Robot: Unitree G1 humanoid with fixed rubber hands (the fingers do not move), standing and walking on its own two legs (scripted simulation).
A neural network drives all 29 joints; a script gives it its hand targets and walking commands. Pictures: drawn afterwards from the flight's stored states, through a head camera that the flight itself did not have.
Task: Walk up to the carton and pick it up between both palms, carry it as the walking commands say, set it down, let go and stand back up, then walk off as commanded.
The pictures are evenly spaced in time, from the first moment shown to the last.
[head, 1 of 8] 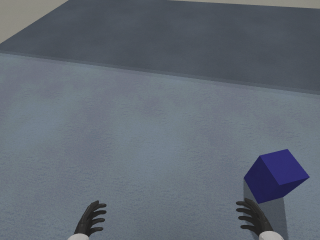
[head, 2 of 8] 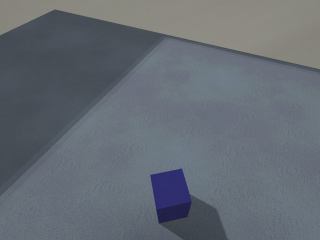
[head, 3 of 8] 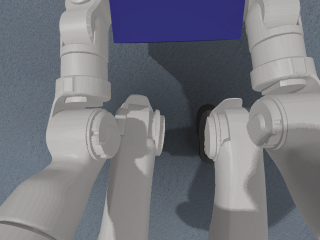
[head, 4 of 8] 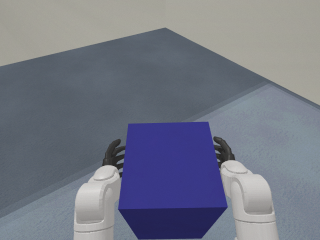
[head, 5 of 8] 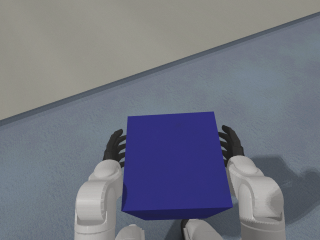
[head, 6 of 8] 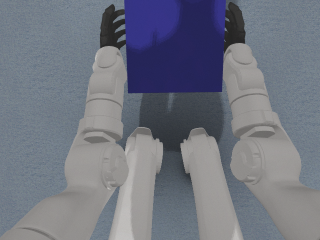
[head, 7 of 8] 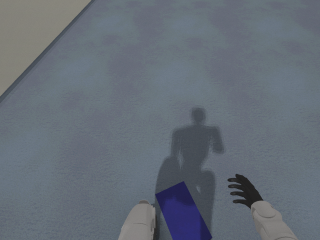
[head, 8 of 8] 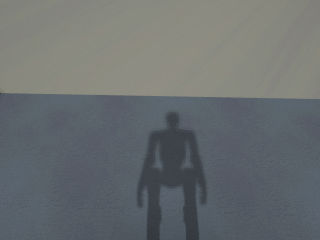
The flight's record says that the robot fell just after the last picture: no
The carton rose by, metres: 0.66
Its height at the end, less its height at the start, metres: -0.06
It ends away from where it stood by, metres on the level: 3.80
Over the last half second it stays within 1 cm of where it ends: yes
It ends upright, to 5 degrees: no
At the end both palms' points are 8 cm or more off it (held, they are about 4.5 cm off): yes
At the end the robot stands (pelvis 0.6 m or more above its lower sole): yes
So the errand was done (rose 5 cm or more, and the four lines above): no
